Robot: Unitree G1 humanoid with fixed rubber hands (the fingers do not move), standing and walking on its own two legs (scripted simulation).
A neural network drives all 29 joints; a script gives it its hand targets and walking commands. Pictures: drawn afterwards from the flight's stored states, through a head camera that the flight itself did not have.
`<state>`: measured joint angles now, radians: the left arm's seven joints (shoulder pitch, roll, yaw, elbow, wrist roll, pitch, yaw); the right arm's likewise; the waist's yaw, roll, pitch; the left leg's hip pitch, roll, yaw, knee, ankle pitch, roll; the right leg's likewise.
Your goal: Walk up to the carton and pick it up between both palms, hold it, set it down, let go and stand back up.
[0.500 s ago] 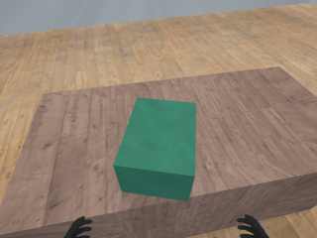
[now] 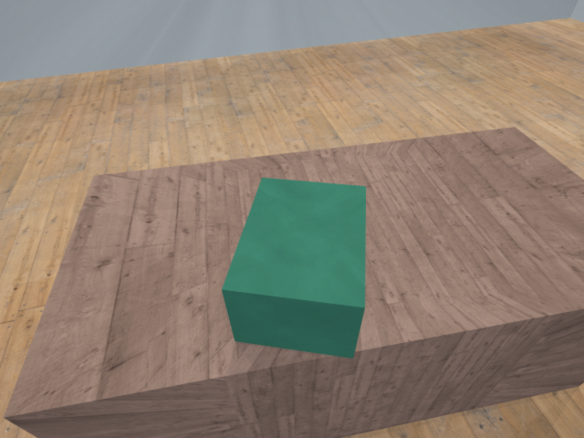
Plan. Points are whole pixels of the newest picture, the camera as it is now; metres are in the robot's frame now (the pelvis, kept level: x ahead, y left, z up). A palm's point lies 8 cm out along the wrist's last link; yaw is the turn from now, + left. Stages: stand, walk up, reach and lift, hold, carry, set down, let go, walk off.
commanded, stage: stand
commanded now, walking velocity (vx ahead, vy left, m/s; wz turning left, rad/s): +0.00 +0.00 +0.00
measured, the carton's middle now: (303, 260) +0.51 -0.01 -0.10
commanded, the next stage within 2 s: none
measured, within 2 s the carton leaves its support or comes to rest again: neither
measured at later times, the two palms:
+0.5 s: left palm out of the picture +0.02 +0.25 -0.11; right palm out of the picture +0.04 -0.27 -0.13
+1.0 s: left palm out of the picture +0.06 +0.24 -0.12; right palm out of the picture +0.06 -0.27 -0.12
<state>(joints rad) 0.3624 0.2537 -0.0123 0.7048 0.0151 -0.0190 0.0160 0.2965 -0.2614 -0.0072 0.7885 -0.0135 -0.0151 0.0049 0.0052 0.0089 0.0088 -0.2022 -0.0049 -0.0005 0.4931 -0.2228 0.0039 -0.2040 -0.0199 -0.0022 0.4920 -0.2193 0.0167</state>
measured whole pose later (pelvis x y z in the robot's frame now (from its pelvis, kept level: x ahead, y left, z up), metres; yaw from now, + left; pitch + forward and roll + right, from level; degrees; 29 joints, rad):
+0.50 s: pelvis -0.01 -0.01 +0.00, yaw +0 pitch -2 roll +0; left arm 0.42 0.25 0.00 0.75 0.02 -0.01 0.01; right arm 0.34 -0.27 -0.01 0.81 -0.02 0.00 0.00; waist 0.00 0.03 -0.01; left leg -0.27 0.00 -0.02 0.54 -0.23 -0.01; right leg -0.28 -0.01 0.00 0.54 -0.22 0.01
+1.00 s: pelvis +0.01 -0.01 +0.00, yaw +0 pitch -2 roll +0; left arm 0.35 0.24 -0.01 0.79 0.01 -0.01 0.02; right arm 0.34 -0.25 0.01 0.82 -0.01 0.00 -0.01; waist 0.00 0.01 0.02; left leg -0.24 0.01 -0.04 0.53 -0.25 -0.02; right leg -0.23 0.00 -0.01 0.52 -0.25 0.00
